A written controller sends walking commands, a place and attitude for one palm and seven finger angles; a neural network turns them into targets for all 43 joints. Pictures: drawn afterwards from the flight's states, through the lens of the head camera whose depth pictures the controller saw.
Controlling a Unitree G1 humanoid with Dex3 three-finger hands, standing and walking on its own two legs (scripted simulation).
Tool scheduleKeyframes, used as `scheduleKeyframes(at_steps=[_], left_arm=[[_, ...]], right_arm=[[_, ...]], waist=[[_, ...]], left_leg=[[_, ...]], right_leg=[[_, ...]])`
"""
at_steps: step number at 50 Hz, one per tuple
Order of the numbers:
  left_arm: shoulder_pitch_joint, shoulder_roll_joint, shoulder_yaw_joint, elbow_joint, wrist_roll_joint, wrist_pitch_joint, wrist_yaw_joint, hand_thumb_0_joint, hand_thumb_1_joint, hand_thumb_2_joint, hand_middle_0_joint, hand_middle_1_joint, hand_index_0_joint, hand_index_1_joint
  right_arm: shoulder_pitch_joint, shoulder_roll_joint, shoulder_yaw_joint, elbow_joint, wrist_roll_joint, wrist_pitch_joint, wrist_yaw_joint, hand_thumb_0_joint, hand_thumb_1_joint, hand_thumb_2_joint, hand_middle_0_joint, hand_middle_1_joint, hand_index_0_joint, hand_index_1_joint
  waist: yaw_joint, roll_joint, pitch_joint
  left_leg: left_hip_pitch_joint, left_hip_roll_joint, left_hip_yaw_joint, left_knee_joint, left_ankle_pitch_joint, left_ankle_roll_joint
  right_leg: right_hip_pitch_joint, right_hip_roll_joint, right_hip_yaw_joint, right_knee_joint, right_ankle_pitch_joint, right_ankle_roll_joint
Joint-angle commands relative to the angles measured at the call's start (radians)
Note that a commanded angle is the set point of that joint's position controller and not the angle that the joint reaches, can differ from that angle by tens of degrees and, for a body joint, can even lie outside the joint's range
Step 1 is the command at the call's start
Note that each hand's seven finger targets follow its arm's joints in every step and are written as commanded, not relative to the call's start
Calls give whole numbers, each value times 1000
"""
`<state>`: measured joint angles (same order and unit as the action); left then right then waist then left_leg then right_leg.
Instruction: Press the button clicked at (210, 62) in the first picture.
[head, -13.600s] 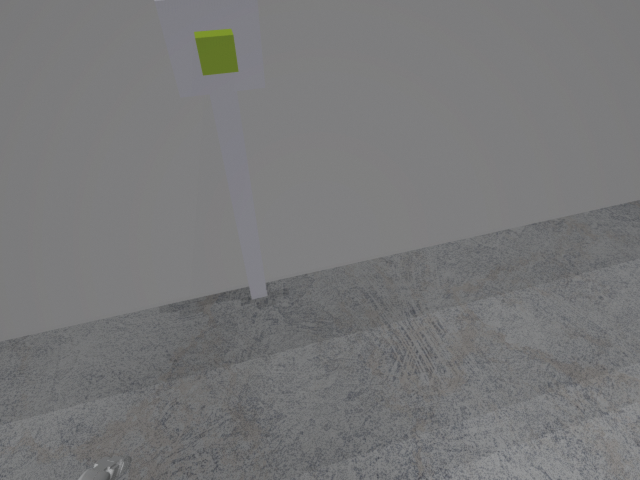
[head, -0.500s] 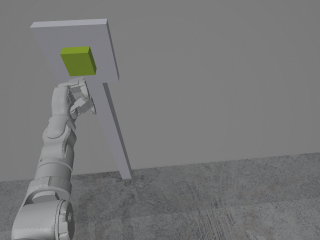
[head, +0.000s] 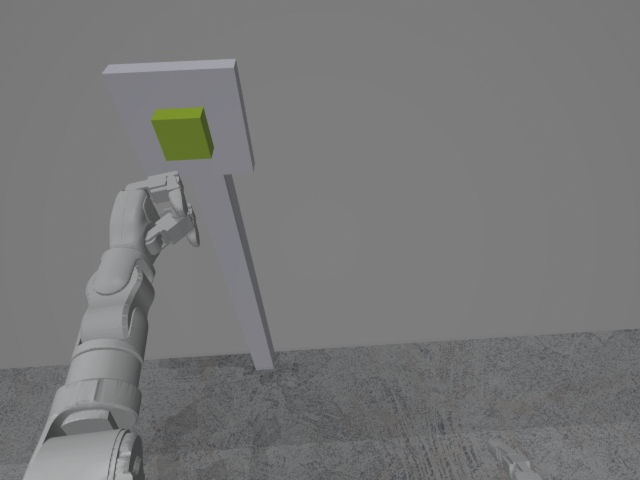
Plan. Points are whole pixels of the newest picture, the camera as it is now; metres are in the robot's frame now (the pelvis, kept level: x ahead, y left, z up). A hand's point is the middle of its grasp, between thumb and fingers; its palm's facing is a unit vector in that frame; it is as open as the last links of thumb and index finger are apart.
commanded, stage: draw the hand back to the body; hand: left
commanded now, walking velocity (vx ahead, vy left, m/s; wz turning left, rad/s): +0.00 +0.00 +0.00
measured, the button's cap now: (184, 133) +0.56 +0.23 +0.16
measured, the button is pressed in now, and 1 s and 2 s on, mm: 0 0 0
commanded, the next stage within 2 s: step back with the hand held close in 1.26 s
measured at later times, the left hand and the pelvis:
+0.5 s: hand (123, 302) +0.26 +0.21 +0.15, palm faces +0.28 -0.93 -0.22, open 3.1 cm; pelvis -0.01 +0.00 +0.01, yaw +1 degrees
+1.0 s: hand (42, 364) +0.19 +0.25 +0.17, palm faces +0.43 -0.82 -0.38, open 3.1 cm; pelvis +0.01 +0.01 +0.01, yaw +1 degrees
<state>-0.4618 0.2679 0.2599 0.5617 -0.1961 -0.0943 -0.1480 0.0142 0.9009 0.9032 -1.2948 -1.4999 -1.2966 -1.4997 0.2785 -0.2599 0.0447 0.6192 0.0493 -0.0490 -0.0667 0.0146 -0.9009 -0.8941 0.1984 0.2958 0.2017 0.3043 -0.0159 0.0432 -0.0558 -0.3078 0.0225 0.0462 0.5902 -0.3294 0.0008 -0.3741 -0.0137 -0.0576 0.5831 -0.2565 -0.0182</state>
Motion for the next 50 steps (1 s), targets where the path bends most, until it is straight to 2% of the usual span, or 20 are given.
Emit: scheduleKeyframes(at_steps=[1,7,10,11,14,15,16,17,18,20,21,26,29,33,36,38,41,45,47,50], left_arm=[[-193,246,106,-317,-32,-4,4,0,900,900,-1300,-1500,-1300,-1500],[-187,229,81,-545,-41,16,0,0,900,900,-1300,-1500,-1300,-1500],[-139,170,26,-603,-53,35,-24,0,900,900,-1300,-1500,-1300,-1500],[-89,189,49,-593,-59,51,-31,0,900,900,-1300,-1500,-1300,-1500],[-14,176,40,-636,-70,100,-51,0,900,900,-1300,-1500,-1300,-1500],[61,246,16,-729,43,25,67,0,900,900,-1300,-1500,-1300,-1500],[148,174,-13,-701,55,5,121,0,900,900,-1300,-1500,-1300,-1500],[195,145,-35,-705,62,0,145,0,900,900,-1300,-1500,-1300,-1500],[217,146,-41,-746,74,-9,163,0,900,900,-1300,-1500,-1300,-1500],[248,178,-15,-787,91,-25,193,0,900,900,-1300,-1500,-1300,-1500],[245,201,9,-824,101,-33,207,0,900,900,-1300,-1500,-1300,-1500],[309,219,38,-949,128,-63,244,0,900,900,-1300,-1500,-1300,-1500],[407,196,36,-990,138,-68,254,0,900,900,-1300,-1500,-1300,-1500],[556,163,22,-1029,141,-64,252,0,900,900,-1300,-1500,-1300,-1500],[663,161,38,-1045,140,-59,250,0,900,900,-1300,-1500,-1300,-1500],[712,176,66,-1085,142,-60,252,0,900,900,-1300,-1500,-1300,-1500],[772,193,95,-1144,145,-63,255,0,900,900,-1300,-1500,-1300,-1500],[848,211,126,-1197,149,-69,263,0,900,900,-1300,-1500,-1300,-1500],[871,203,123,-1233,149,-72,265,0,900,900,-1300,-1500,-1300,-1500],[914,187,113,-1231,153,-71,268,0,900,900,-1300,-1500,-1300,-1500]], right_arm=[[-128,-119,-40,-186,6,-51,-8,0,-900,-900,200,300,200,300],[-166,-108,-36,-191,6,-85,-29,0,-900,-900,200,300,200,300],[-180,-103,-31,-187,8,-111,-38,0,-900,-900,200,300,200,300],[-181,-105,-32,-181,9,-118,-42,0,-900,-900,200,300,200,300],[-198,-103,-25,-183,11,-132,-49,0,-900,-900,200,300,200,300],[-184,-104,-39,-158,-21,-141,-44,0,-900,-900,200,300,200,300],[-205,-94,-31,-149,-25,-142,-42,0,-900,-900,200,300,200,300],[-208,-95,-27,-147,-26,-141,-39,0,-900,-900,200,300,200,300],[-212,-95,-27,-144,-29,-136,-35,0,-900,-900,200,300,200,300],[-215,-97,-32,-136,-37,-124,-34,0,-900,-900,200,300,200,300],[-217,-91,-31,-139,-38,-118,-35,0,-900,-900,200,300,200,300],[-241,-71,-29,-138,-53,-107,-36,0,-900,-900,200,300,200,300],[-238,-64,-29,-134,-60,-103,-31,0,-900,-900,200,300,200,300],[-243,-66,-37,-138,-64,-99,-21,0,-900,-900,200,300,200,300],[-240,-68,-42,-144,-66,-91,-14,0,-900,-900,200,300,200,300],[-243,-66,-47,-148,-68,-85,-12,0,-900,-900,200,300,200,300],[-241,-62,-50,-153,-69,-84,-10,0,-900,-900,200,300,200,300],[-238,-57,-54,-159,-70,-92,-15,0,-900,-900,200,300,200,300],[-234,-53,-52,-163,-68,-100,-16,0,-900,-900,200,300,200,300],[-227,-55,-53,-158,-69,-112,-18,0,-900,-900,200,300,200,300]], waist=[[65,-75,-226],[45,-10,-195],[33,14,-169],[42,-2,-158],[52,6,-140],[49,-21,-69],[45,-21,-9],[45,-58,10],[48,-42,2],[52,-69,-17],[53,-50,-44],[62,21,-64],[67,55,-74],[70,19,-29],[76,-42,-1],[82,-46,-7],[86,-3,-10],[89,-5,-1],[88,27,9],[84,9,37]], left_leg=[[-1,-20,-24,-114,220,25],[65,-21,-28,-138,158,29],[96,-22,-35,-143,134,29],[91,-22,-40,-148,122,28],[96,-26,-49,-161,100,25],[106,-23,-27,-195,94,34],[101,-20,-32,-212,69,32],[97,-17,-45,-224,67,30],[111,-13,-45,-232,84,30],[137,-12,-39,-244,118,32],[151,-12,-37,-249,130,32],[200,-16,-31,-268,179,28],[220,-19,-32,-271,243,21],[220,-12,-30,-271,286,22],[206,-6,-34,-272,300,24],[207,-7,-33,-264,320,26],[208,-8,-30,-256,336,23],[205,-7,-29,-248,328,21],[200,-6,-30,-249,310,18],[197,-5,-32,-246,304,19]], right_leg=[[259,1,30,-78,272,-9],[240,5,42,-124,165,-8],[216,8,36,-141,124,-11],[216,8,33,-145,109,-9],[211,7,24,-155,70,-9],[200,-3,40,-217,15,-5],[192,-4,36,-233,-12,-4],[199,-3,28,-229,-9,-4],[220,-3,30,-231,9,-4],[259,2,32,-244,40,-2],[283,-1,35,-244,50,-2],[339,-4,39,-266,102,-5],[371,0,30,-259,168,-10],[368,3,27,-263,206,-6],[369,5,24,-265,214,-2],[375,5,25,-259,233,-2],[376,1,29,-255,248,-2],[365,6,29,-261,234,-2],[356,3,30,-260,215,-2],[336,7,29,-266,206,-2]])
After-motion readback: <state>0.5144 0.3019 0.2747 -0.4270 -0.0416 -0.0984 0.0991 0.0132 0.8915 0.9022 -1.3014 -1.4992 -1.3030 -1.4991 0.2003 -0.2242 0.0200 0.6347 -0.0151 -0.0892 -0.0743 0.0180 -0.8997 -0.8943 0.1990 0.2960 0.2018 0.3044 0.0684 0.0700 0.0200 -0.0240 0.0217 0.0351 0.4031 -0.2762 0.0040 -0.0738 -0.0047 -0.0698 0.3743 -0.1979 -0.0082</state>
